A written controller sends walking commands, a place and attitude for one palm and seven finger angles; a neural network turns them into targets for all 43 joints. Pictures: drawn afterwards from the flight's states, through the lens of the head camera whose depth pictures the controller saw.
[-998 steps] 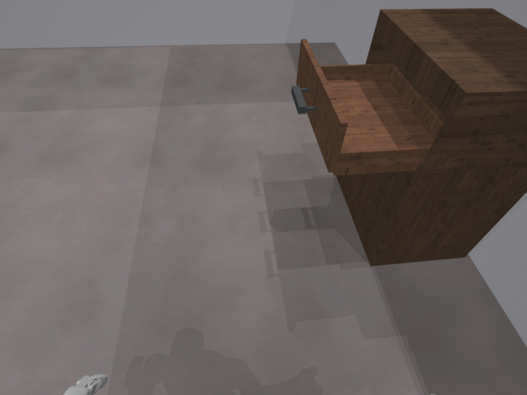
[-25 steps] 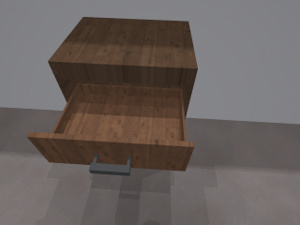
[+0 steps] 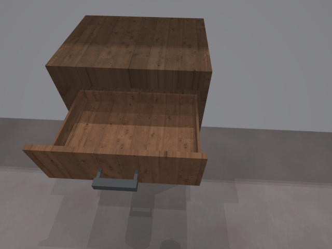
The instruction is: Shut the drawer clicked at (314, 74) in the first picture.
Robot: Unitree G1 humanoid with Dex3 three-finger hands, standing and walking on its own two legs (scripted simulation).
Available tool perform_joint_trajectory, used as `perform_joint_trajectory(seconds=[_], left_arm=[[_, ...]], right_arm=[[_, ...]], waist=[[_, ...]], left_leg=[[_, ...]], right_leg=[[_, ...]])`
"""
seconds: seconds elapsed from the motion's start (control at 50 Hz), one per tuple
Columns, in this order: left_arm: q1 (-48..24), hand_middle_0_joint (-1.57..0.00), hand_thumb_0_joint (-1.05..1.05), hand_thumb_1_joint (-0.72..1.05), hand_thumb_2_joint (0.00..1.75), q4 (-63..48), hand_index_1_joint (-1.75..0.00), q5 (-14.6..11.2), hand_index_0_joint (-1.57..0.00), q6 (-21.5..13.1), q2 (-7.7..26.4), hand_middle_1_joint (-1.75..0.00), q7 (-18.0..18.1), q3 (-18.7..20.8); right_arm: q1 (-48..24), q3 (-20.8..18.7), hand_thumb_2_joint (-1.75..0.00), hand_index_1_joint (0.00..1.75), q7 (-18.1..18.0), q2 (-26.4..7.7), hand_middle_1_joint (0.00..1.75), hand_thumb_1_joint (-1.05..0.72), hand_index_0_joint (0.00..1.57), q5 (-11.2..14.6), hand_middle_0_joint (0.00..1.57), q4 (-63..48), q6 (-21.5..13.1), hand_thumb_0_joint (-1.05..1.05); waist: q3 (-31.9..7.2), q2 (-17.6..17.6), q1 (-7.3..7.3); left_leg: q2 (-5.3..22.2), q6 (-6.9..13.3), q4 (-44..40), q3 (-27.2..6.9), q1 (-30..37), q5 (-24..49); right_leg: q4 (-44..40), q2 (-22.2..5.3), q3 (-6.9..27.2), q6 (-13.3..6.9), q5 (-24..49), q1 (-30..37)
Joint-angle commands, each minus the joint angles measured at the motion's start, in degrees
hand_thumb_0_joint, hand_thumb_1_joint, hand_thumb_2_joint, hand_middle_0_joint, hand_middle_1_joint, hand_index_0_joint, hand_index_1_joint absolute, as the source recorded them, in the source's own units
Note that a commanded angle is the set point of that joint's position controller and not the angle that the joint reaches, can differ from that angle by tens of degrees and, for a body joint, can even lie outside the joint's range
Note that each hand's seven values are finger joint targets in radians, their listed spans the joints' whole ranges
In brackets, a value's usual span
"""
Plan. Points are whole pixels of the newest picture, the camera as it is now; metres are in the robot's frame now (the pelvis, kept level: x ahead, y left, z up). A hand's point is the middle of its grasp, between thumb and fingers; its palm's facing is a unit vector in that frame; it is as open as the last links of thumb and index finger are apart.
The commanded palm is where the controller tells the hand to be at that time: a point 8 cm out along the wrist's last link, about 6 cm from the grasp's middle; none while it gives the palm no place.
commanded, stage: come to a stop and stand still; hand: left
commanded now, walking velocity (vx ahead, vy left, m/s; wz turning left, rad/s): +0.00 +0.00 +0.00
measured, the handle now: (116, 178) +0.33 +0.17 -0.11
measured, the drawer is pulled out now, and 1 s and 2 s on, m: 0.29 0.29 0.29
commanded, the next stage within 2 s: look again from close up in 0.82 s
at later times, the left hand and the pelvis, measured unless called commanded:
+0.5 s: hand out of the picture +0.05 +0.18 -0.17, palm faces +0.03 -0.97 -0.26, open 7.4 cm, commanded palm none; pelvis +0.02 +0.00 +0.00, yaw +1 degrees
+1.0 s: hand out of the picture +0.06 +0.19 -0.16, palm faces +0.01 -0.96 -0.27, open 7.4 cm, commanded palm none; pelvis +0.03 +0.00 +0.00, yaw +0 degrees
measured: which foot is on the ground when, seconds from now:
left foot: down 0.00-1.00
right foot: down 0.00-1.00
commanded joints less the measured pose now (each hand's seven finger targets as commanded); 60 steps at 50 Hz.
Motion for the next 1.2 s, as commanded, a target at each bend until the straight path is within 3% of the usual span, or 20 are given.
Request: perform_joint_trajectory(seconds=[0.0, 0.02, 0.04, 0.14, 0.22, 0.28, 0.42, 0.64, 1.02, 1.18], left_arm=[[3.6, -0.20, 0.00, 0.90, 0.90, -3.2, -0.30, 0.1, -0.20, -1.6, 7.6, -0.30, 0.5, 1.8], [2.3, -0.20, 0.00, 0.90, 0.90, -3.6, -0.30, 0.1, -0.20, -1.6, 8.7, -0.30, 0.6, 2.1], [1.4, -0.20, 0.00, 0.90, 0.90, -3.6, -0.30, -0.1, -0.20, -1.7, 7.6, -0.30, 0.7, 2.1], [0.8, -0.20, 0.00, 0.90, 0.90, -3.4, -0.30, -0.1, -0.20, -1.8, 7.3, -0.30, 0.8, 2.1], [0.8, -0.20, 0.00, 0.90, 0.90, -3.3, -0.30, -0.1, -0.20, -1.7, 7.7, -0.30, 0.9, 2.3], [0.5, -0.20, 0.00, 0.90, 0.90, -3.3, -0.30, -0.1, -0.20, -1.5, 7.4, -0.30, 1.1, 2.4], [-0.5, -0.20, 0.00, 0.90, 0.90, -3.6, -0.30, 0.0, -0.20, -1.0, 8.4, -0.30, 1.3, 2.6], [-1.8, -0.20, 0.00, 0.90, 0.90, -3.6, -0.30, 0.0, -0.20, -0.7, 8.7, -0.30, 1.4, 2.6], [-1.1, -0.20, 0.00, 0.90, 0.90, -1.9, -0.30, 0.0, -0.20, -0.8, 9.2, -0.30, 1.0, 2.3], [-0.2, -0.20, 0.00, 0.90, 0.90, -0.9, -0.30, 0.0, -0.20, -0.9, 8.4, -0.30, 0.9, 2.1]], right_arm=[[-0.8, -1.6, -0.90, 0.30, -0.3, -5.0, 0.30, -0.90, 0.20, 0.0, 0.20, -6.1, -0.9, 0.00], [-0.4, -1.5, -0.90, 0.30, -0.3, -5.2, 0.30, -0.90, 0.20, -0.2, 0.20, -6.1, -0.6, 0.00], [0.0, -1.4, -0.90, 0.30, -0.2, -5.2, 0.30, -0.90, 0.20, -0.4, 0.20, -5.9, -0.6, 0.00], [0.3, -1.2, -0.90, 0.30, 0.1, -5.5, 0.30, -0.90, 0.20, -0.3, 0.20, -5.4, -0.5, 0.00], [-0.5, -1.2, -0.90, 0.30, -0.1, -6.2, 0.30, -0.90, 0.20, -0.2, 0.20, -4.9, -0.8, 0.00], [-1.2, -1.1, -0.90, 0.30, -0.2, -6.8, 0.30, -0.90, 0.20, -0.2, 0.20, -4.8, -0.7, 0.00], [-3.1, -1.2, -0.90, 0.30, -0.2, -7.5, 0.30, -0.90, 0.20, -0.1, 0.20, -4.4, -0.5, 0.00], [-4.2, -1.1, -0.90, 0.30, -0.1, -8.2, 0.30, -0.90, 0.20, 0.0, 0.20, -3.6, -0.3, 0.00], [-2.4, -0.5, -0.90, 0.30, 0.0, -7.6, 0.30, -0.90, 0.20, 0.1, 0.20, -1.3, -0.2, 0.00], [-1.4, -0.3, -0.90, 0.30, 0.0, -7.0, 0.30, -0.90, 0.20, 0.2, 0.20, -0.4, -0.2, 0.00]], waist=[[0.1, -0.7, 0.76], [0.6, -2.4, 0.24], [0.9, -3.1, 0.06], [2.1, 0.1, 0.11], [-0.3, 1.3, 0.38], [-1.8, 0.5, 0.37], [-2.1, 0.2, 0.70], [-2.8, 1.2, 0.74], [-0.3, -0.2, 0.68], [0.1, 0.9, 0.52]], left_leg=[[3.3, 1.3, 0.6, -5.9, -1.4, 1.9], [3.1, 1.0, 1.3, -5.5, -1.4, 2.5], [3.2, 0.9, 1.4, -5.4, -1.4, 2.7], [3.4, 1.2, 0.9, -5.3, -0.9, 5.8], [4.2, 1.5, 0.5, -5.3, 1.1, 11.4], [4.5, 1.4, 1.0, -5.0, 2.3, 13.9], [5.1, 1.4, 0.9, -4.7, 3.9, 17.8], [5.9, 1.7, -0.2, -5.3, 6.2, 20.5], [5.9, 1.6, -2.5, -4.9, 5.7, 15.0], [5.9, 1.6, -3.0, -4.9, 5.7, 12.2]], right_leg=[[-10.0, -9.7, 12.4, -0.2, 2.3, -4.2], [-10.4, -10.3, 13.4, -0.4, 2.7, -4.3], [-10.6, -10.3, 13.1, -0.5, 2.4, -4.7], [-9.3, -9.5, 11.0, 0.4, 9.4, -4.0], [-5.8, -9.0, 8.9, 1.1, 20.0, -0.9], [-4.6, -9.1, 8.1, 1.5, 23.9, 0.7], [-3.7, -9.1, 7.3, 2.4, 27.0, 1.4], [-3.7, -8.9, 6.7, 2.6, 25.8, 1.6], [-6.0, -9.0, 7.4, 2.4, 22.6, 0.5], [-6.9, -9.0, 8.0, 2.1, 19.1, -0.7]])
